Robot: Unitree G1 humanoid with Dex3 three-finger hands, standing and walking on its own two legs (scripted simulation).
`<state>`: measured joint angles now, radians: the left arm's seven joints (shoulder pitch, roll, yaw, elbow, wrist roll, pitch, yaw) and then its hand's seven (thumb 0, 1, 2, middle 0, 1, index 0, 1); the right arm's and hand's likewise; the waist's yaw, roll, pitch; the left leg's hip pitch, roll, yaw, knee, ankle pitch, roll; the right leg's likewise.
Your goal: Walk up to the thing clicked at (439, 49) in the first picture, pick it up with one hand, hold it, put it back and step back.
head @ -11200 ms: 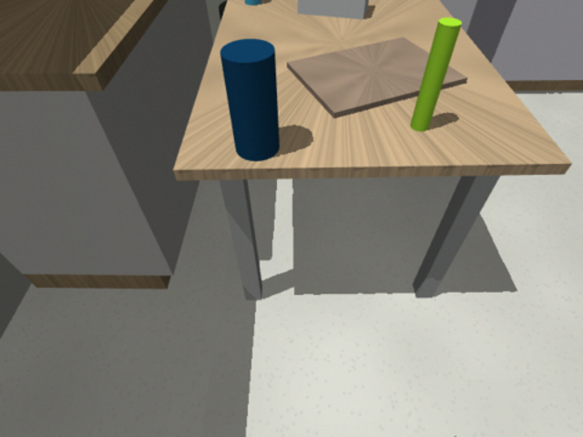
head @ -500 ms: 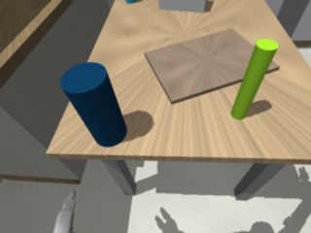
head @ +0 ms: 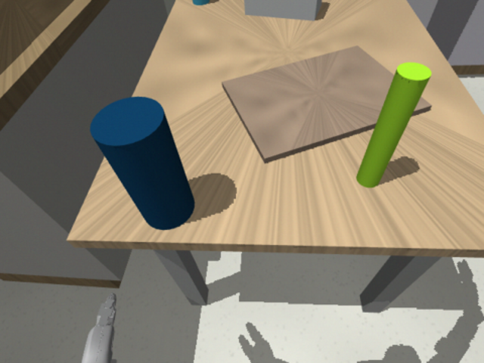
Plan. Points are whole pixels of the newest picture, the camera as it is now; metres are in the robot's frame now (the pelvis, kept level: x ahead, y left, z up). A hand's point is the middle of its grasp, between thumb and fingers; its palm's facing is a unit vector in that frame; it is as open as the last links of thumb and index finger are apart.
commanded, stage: approach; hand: right
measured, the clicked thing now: (386, 135) +0.47 -0.19 +0.11
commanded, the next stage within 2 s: close in in 0.20 s
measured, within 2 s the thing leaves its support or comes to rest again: neither
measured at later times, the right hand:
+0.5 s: hand (410, 165) +0.45 -0.25 +0.05, palm faces +0.08 +0.99 +0.07, open 17.3 cm
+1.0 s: hand (383, 164) +0.45 -0.20 +0.06, palm faces +0.12 +0.99 +0.05, open 17.4 cm
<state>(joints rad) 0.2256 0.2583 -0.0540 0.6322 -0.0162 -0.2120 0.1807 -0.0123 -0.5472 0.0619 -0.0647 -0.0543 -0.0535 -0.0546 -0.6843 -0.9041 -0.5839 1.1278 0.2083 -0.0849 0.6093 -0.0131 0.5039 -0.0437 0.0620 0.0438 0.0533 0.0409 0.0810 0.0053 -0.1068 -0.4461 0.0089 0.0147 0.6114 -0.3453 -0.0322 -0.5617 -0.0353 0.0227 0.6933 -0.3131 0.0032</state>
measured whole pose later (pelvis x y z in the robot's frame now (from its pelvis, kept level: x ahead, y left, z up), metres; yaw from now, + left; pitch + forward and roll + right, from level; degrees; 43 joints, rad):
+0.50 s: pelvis -0.02 +0.00 -0.03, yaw +2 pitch +16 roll +3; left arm 0.27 0.24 -0.01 0.41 0.02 -0.16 0.08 -0.01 -0.53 0.04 -0.07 -0.07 -0.07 -0.06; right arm -0.71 -0.57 -0.50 1.05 0.15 -0.29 0.33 -0.01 0.48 -0.04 0.06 0.04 0.05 0.04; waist 0.16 0.03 -0.11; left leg -0.70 -0.02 -0.01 0.84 -0.41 -0.03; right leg -0.80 -0.06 0.01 0.90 -0.38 0.01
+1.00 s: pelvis -0.02 +0.01 -0.04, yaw +2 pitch +15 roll +2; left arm 0.36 0.23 0.04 0.24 0.00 -0.08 0.01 -0.01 -0.52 0.05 -0.07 -0.06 -0.07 -0.05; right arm -0.72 -0.43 -0.42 0.98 0.11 -0.26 0.15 -0.01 0.50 -0.04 0.05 0.04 0.04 0.04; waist 0.14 0.02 -0.13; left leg -0.73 -0.01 -0.01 0.91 -0.44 -0.03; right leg -0.82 -0.05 0.01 0.94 -0.39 0.01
